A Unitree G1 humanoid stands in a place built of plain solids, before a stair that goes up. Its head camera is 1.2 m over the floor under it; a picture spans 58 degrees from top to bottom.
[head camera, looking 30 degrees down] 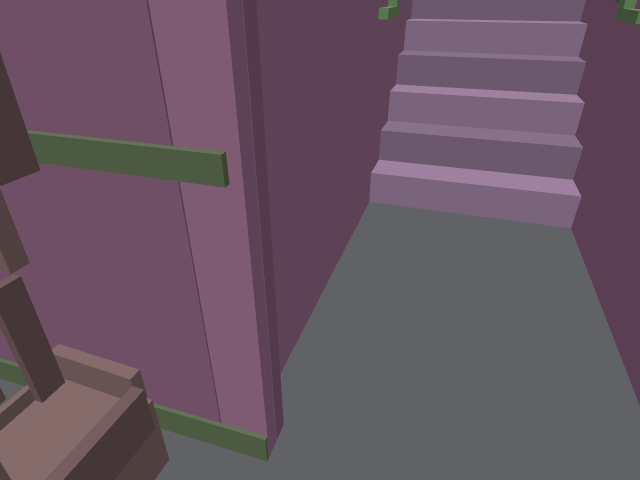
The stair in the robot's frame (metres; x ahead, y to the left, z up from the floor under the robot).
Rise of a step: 0.20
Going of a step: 0.26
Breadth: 1.29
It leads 18 degrees to the right of straight ahead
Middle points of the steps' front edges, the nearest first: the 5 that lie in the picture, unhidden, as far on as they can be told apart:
2.40 -0.89 0.20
2.64 -0.97 0.40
2.88 -1.05 0.60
3.13 -1.12 0.81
3.37 -1.20 1.01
